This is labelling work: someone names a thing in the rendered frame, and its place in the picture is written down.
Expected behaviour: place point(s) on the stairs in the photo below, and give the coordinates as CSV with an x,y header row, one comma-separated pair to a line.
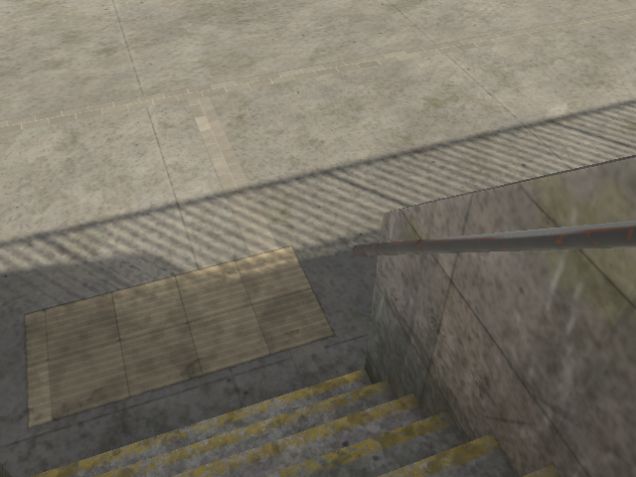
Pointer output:
x,y
344,427

